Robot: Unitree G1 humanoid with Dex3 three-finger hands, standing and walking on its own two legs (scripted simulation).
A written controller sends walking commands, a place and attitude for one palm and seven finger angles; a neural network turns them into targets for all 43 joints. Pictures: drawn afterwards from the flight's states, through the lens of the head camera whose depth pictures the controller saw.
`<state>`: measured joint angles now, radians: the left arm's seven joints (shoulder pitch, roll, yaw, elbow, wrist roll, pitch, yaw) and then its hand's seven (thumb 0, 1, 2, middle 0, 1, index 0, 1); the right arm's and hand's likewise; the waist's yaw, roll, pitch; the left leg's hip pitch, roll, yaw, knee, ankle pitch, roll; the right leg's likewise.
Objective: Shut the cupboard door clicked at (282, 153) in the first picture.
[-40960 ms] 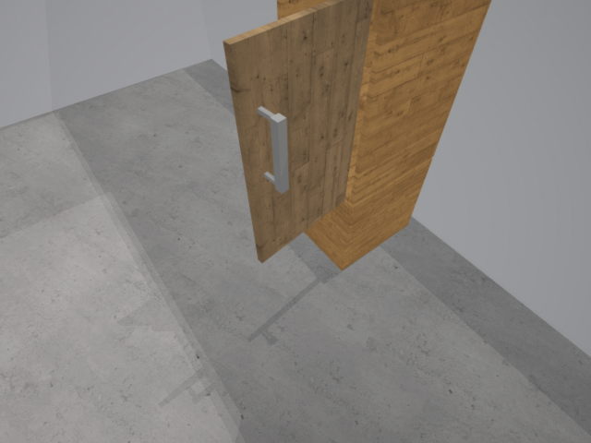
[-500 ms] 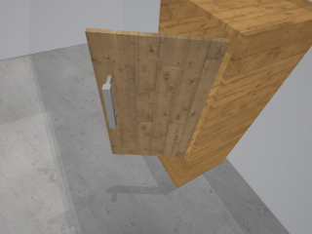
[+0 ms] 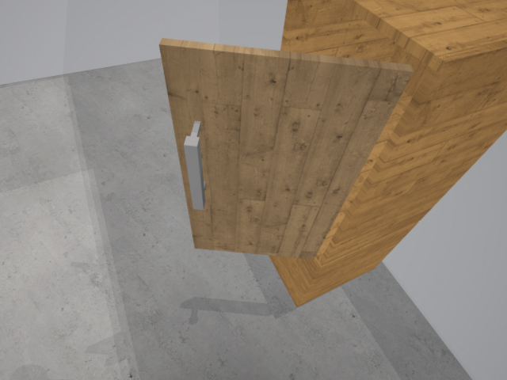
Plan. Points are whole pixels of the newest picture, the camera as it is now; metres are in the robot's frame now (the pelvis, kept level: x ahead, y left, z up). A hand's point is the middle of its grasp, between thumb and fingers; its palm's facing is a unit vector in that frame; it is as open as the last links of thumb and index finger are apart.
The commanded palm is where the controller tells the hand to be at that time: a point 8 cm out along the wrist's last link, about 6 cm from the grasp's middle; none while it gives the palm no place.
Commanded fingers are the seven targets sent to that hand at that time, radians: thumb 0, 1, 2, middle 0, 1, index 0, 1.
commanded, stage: come to a stop and stand still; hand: left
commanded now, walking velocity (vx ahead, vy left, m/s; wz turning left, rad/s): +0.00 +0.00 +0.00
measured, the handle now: (198, 168) +0.45 +0.14 +0.05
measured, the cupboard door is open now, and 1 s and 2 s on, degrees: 60 60 60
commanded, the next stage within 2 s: look again from close up in 0.60 s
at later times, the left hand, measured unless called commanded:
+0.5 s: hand out of the picture -0.04 +0.17 -0.16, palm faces -0.02 -0.99 -0.17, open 7.4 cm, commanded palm none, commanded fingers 0.00 0.90 0.90 -0.20 -0.30 -0.20 -0.30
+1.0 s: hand out of the picture -0.03 +0.20 -0.17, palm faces -0.02 -0.98 -0.22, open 7.4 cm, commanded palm none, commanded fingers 0.00 0.90 0.90 -0.20 -0.30 -0.20 -0.30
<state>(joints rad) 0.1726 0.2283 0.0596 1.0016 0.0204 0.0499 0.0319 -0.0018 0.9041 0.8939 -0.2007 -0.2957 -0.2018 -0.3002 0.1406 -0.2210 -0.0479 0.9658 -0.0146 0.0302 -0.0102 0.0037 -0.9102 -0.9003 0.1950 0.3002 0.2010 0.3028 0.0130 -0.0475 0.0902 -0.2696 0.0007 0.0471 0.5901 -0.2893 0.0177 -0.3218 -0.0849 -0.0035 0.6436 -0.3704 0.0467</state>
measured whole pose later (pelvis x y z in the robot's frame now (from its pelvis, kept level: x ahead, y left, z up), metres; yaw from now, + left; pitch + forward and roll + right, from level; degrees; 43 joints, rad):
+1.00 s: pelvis -0.04 +0.03 +0.00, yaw -1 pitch -1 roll +0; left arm 0.32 0.15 -0.01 1.06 0.02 -0.01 0.04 0.00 0.91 0.89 -0.20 -0.30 -0.20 -0.30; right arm 0.31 -0.15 0.00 1.06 -0.02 0.00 -0.02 0.02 -0.93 -0.90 0.20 0.30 0.20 0.30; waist -0.02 0.03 0.01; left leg -0.31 -0.03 0.09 0.55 -0.23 0.07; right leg -0.20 -0.02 0.02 0.55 -0.34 0.02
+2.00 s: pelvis +0.02 -0.02 +0.01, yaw -1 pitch +1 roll -1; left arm 0.33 0.11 0.00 1.10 0.01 0.00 0.04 0.00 0.91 0.89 -0.20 -0.30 -0.20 -0.30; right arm 0.24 -0.13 -0.01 1.12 -0.01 -0.01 -0.05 0.02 -0.95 -0.90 0.20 0.30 0.20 0.30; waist 0.02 -0.06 0.04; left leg -0.23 0.00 0.11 0.54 -0.32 0.05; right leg -0.13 0.01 -0.14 0.48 -0.36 -0.03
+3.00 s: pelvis +0.00 +0.02 +0.01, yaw -2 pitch +0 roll +0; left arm 0.30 0.14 -0.02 1.11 0.01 0.00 0.03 0.00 0.91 0.89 -0.20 -0.30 -0.20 -0.30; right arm 0.27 -0.15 0.02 1.12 -0.01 -0.03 -0.03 0.01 -0.91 -0.90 0.20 0.30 0.20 0.30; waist 0.00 -0.02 0.05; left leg -0.20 -0.06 0.15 0.43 -0.24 0.11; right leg -0.15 -0.05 -0.10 0.45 -0.30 0.02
